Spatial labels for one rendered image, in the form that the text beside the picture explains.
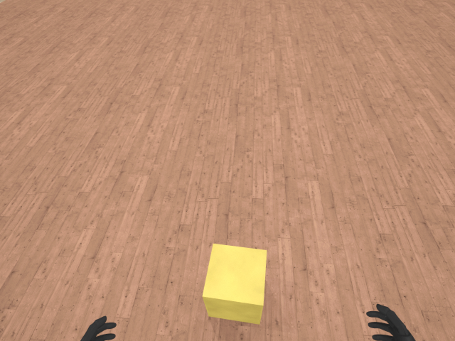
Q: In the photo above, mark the right robot hand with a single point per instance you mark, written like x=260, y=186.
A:
x=395, y=326

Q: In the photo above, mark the carton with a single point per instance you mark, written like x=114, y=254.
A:
x=234, y=285

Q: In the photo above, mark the left robot hand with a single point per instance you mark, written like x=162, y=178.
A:
x=97, y=327

